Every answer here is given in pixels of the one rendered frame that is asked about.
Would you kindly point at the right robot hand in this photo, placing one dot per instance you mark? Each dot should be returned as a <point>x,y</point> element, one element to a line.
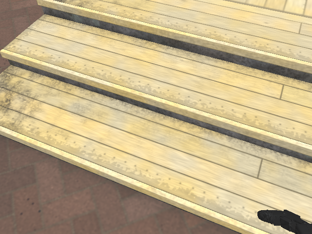
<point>286,219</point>

